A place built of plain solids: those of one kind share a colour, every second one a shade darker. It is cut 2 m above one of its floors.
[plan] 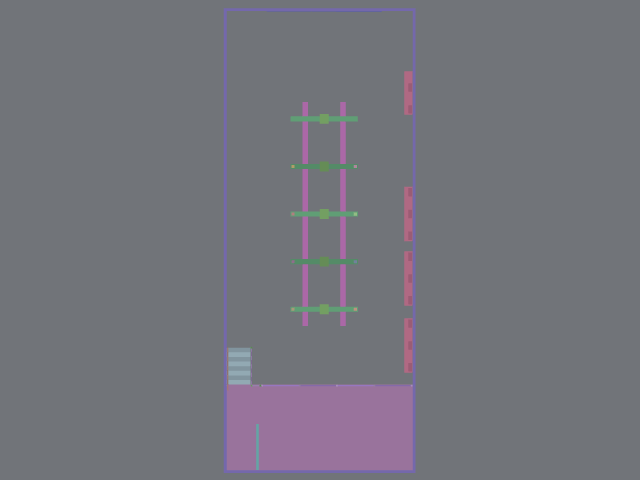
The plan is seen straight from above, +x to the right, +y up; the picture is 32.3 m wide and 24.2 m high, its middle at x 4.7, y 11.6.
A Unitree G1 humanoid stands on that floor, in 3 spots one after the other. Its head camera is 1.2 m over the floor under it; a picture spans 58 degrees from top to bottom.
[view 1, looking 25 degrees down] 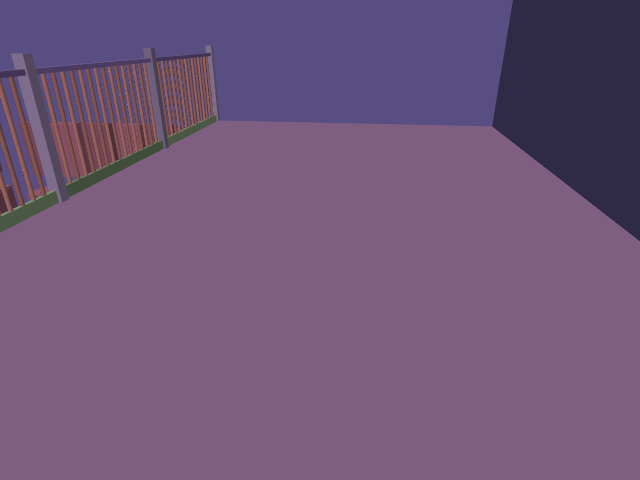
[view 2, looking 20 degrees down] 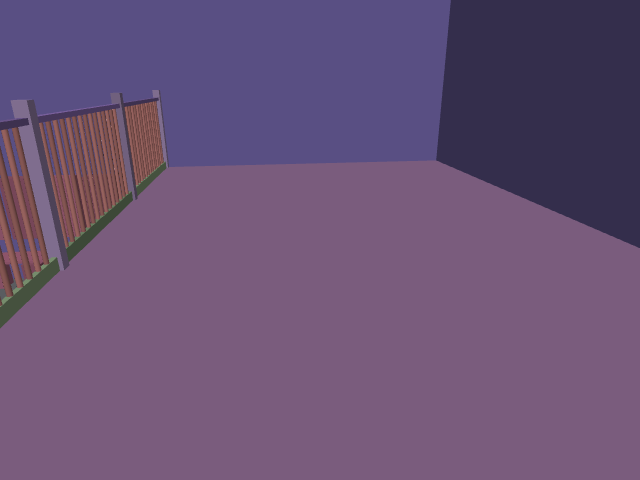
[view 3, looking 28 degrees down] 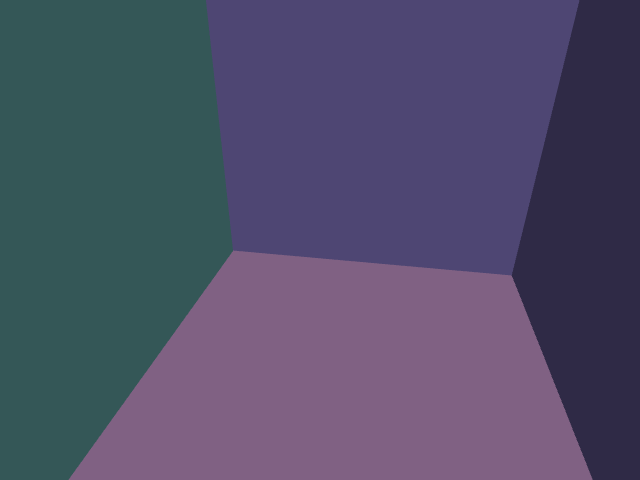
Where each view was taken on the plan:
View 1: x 2.50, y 1.75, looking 7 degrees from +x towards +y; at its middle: gal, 2.84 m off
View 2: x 2.60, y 2.87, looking -8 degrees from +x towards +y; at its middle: gal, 3.51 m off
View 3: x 0.64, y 2.01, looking -80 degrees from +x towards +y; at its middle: wall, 2.31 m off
